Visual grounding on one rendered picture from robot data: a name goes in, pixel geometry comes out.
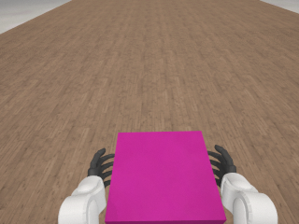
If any robot right forearm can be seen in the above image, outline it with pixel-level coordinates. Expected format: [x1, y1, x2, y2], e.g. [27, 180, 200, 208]
[221, 173, 278, 224]

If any robot left forearm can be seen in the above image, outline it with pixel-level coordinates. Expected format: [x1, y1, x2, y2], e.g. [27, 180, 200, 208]
[58, 175, 107, 224]

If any left robot hand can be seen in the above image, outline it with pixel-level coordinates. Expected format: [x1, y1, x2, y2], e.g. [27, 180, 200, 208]
[87, 148, 115, 187]

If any carton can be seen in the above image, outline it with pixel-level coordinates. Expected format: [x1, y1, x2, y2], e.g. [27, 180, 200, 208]
[105, 131, 227, 224]

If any right robot hand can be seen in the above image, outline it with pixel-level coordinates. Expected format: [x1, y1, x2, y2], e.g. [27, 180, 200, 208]
[207, 145, 236, 188]

